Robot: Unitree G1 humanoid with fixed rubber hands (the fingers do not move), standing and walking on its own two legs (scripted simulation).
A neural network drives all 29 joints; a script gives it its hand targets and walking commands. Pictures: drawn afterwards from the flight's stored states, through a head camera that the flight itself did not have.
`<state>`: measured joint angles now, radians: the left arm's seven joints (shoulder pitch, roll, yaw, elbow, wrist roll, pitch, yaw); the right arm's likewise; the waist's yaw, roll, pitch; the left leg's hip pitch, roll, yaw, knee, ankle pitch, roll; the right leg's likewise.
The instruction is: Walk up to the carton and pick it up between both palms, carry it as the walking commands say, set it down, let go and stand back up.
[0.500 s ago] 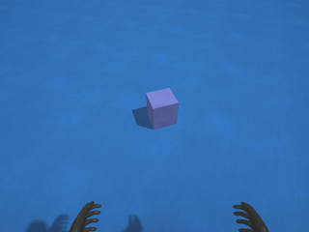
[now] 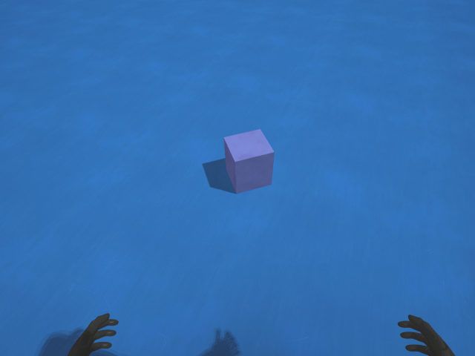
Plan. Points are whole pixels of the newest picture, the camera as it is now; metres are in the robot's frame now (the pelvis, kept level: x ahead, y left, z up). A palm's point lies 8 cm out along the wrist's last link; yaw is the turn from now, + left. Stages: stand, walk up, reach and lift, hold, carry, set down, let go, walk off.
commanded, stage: stand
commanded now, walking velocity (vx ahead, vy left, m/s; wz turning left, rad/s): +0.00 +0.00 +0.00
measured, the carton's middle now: (248, 161) +1.19 +0.00 -0.63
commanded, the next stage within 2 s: walk up in 0.96 s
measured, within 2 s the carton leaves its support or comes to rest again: neither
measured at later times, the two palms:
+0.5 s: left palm out of the picture +0.12 +0.30 -0.07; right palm out of the picture +0.12 -0.30 -0.07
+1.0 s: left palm out of the picture +0.10 +0.31 -0.07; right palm out of the picture +0.10 -0.31 -0.07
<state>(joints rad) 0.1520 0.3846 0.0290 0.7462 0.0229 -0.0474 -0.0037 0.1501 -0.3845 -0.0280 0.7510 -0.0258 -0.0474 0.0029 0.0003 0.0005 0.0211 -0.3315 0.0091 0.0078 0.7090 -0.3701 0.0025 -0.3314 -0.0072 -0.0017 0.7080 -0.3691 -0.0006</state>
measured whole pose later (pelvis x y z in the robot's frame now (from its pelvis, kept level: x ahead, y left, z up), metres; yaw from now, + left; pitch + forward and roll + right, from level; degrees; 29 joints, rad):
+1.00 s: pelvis +0.00 +0.00 +0.03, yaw +0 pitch -2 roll +0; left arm 0.09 0.40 0.00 1.05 0.01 -0.03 0.00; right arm 0.09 -0.39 0.00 1.05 -0.01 -0.03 0.00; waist 0.00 0.00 0.04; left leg -0.14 0.01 0.01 0.37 -0.19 0.00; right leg -0.14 -0.01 0.00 0.37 -0.19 0.00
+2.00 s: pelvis +0.31 +0.02 +0.03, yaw +0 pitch -1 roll -2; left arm 0.17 0.25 0.05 0.97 0.03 0.00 -0.05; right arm 0.40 -0.22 -0.05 1.03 -0.03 -0.08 0.00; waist -0.05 -0.04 0.05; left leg -0.08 0.09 0.14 0.38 -0.29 -0.02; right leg -0.58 -0.12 -0.05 0.96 -0.13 0.05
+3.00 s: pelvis +0.68 +0.02 +0.04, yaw +0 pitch +0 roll -4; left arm 0.24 0.22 0.06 1.05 0.02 0.04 -0.01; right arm 0.40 -0.15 -0.04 1.08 -0.03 -0.06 -0.03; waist -0.04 -0.05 0.05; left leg -0.18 0.11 0.13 0.37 -0.18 0.01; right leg -0.45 -0.08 -0.04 0.91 -0.21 0.05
